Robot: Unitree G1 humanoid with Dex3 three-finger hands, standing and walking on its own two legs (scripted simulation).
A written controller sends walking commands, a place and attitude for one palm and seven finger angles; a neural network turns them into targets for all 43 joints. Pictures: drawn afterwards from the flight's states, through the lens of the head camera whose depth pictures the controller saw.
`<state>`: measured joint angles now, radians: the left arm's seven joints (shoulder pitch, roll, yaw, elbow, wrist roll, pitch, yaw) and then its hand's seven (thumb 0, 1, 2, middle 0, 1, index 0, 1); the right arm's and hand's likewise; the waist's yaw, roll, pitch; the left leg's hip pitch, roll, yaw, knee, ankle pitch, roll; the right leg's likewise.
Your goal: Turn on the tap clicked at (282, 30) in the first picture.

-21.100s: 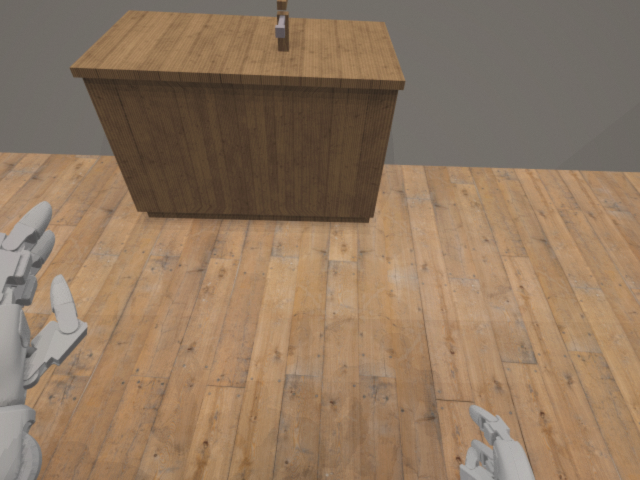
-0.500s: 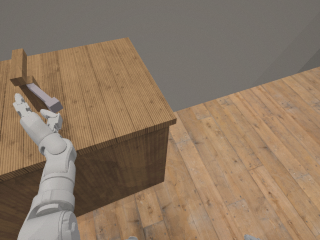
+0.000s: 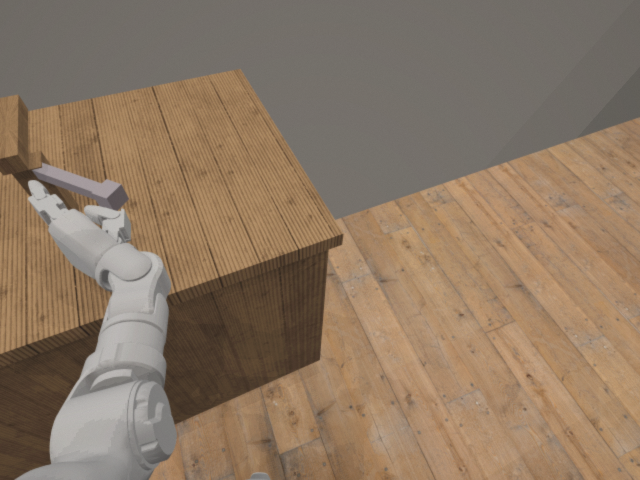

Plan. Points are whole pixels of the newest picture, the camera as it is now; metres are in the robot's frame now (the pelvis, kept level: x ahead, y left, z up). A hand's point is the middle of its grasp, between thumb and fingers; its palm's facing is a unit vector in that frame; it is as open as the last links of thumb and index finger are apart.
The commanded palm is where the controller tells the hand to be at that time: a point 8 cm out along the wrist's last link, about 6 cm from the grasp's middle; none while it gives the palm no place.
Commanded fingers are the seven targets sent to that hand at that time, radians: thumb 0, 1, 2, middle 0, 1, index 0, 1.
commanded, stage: push the lever round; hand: left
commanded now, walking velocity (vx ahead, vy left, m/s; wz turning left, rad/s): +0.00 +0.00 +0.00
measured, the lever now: (110, 196) +0.46 +0.27 +0.09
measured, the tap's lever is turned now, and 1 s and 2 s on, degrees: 43 72 86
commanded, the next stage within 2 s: lift the hand up off the lever in 1.12 s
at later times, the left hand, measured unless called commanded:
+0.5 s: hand (140, 200) +0.47 +0.24 +0.08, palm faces +0.85 -0.52 -0.11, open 7.5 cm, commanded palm +0.42 +0.23 +0.08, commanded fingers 0.00 0.90 0.90 -0.15 -0.15 -0.15 -0.15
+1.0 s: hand (154, 186) +0.50 +0.22 +0.08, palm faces +0.86 -0.49 -0.15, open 8.3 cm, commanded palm +0.45 +0.23 +0.08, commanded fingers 0.00 0.90 0.90 -0.15 -0.15 -0.15 -0.15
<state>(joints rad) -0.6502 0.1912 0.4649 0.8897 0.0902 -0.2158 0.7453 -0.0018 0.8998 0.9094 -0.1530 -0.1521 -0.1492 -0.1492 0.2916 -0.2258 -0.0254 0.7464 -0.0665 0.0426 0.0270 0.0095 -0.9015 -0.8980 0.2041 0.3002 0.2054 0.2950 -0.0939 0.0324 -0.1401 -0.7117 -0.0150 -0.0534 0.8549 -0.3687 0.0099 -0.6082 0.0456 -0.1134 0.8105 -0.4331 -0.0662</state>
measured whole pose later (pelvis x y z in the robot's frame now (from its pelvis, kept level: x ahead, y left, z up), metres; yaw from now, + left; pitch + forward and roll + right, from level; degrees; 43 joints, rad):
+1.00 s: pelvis +0.01 -0.02 -0.01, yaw +0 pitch +18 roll -1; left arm -0.91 0.27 0.59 1.14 0.19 -0.17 0.91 0.01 0.90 0.90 -0.15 -0.15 -0.04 -0.12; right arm 0.35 -0.23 -0.03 0.77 -0.12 0.04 0.09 0.01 -0.90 -0.90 0.20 0.30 0.20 0.29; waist -0.16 0.04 -0.17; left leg -0.81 0.00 -0.07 0.87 -0.38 -0.01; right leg -0.70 0.06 -0.13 0.83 -0.45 -0.09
